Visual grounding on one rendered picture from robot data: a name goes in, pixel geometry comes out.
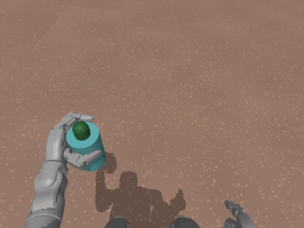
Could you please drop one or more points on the left robot arm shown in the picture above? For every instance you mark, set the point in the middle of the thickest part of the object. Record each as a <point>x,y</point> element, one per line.
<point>47,207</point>

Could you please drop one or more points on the left robot hand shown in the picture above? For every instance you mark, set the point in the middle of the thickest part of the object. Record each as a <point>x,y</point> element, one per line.
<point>58,149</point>

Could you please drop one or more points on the bottle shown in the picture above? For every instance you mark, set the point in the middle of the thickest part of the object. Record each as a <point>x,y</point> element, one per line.
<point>84,138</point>

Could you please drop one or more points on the right robot hand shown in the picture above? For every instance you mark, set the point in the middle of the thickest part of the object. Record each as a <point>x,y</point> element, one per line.
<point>243,220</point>

